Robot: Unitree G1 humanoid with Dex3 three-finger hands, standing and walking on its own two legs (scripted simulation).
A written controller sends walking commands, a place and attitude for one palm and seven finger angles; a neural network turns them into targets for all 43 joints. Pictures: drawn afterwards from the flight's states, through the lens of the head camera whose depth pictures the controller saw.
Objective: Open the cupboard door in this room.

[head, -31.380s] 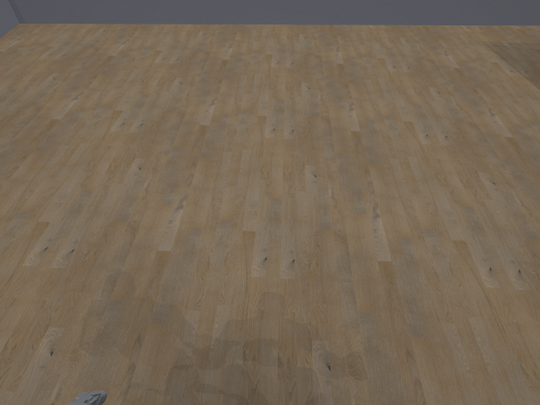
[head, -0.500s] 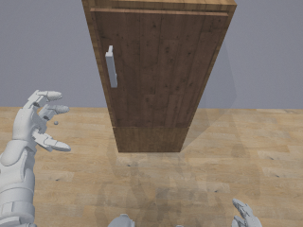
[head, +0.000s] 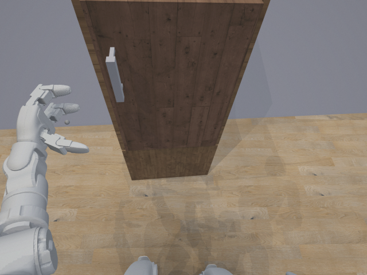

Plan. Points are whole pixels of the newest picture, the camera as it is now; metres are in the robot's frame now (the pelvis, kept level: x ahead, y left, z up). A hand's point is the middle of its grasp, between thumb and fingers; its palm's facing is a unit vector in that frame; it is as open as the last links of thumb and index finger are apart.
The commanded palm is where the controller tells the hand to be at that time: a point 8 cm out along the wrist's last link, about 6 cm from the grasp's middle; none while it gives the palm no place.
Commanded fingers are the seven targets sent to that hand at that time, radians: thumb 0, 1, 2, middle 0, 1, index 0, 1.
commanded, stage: move the hooked fingers beside the handle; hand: left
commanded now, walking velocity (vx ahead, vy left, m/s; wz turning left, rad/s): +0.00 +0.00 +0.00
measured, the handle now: (116, 75) +0.58 +0.17 +0.07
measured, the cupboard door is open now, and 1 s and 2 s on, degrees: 0 0 0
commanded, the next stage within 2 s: slide the fingers in behind the handle in 1.56 s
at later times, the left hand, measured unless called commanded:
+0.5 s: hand (83, 98) +0.49 +0.23 +0.08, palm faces +0.09 -1.00 +0.00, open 14.0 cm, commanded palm +0.47 +0.28 +0.07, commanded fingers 0.00 -0.50 0.30 -0.30 -1.20 -0.30 -1.20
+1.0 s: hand (89, 86) +0.53 +0.23 +0.07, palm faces +0.09 -1.00 +0.00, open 14.0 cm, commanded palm +0.51 +0.27 +0.06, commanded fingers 0.00 -0.50 0.30 -0.30 -1.20 -0.30 -1.20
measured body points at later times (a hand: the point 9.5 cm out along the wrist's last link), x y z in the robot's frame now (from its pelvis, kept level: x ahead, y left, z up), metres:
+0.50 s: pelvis +0.00 +0.00 -0.01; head +0.10 +0.03 +0.42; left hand +0.48 +0.29 +0.08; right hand +0.01 -0.27 -0.12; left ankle +0.03 +0.10 -0.69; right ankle -0.01 -0.11 -0.69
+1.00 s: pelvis +0.01 +0.01 -0.02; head +0.14 +0.03 +0.41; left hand +0.52 +0.28 +0.07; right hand -0.04 -0.26 -0.11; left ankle +0.03 +0.10 -0.69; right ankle -0.01 -0.11 -0.69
